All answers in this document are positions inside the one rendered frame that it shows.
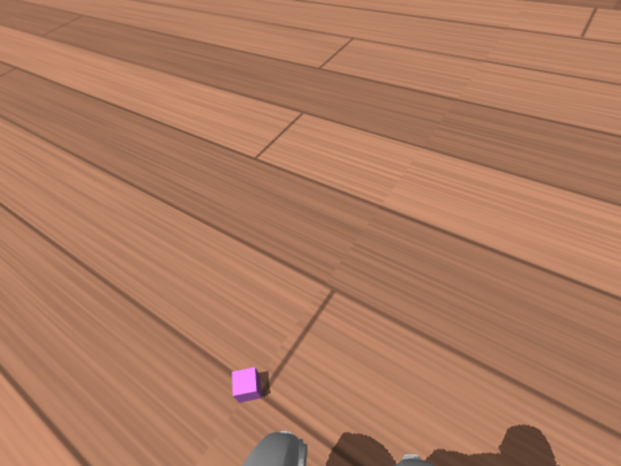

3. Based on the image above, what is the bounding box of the cube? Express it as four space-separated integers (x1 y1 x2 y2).
232 367 262 403

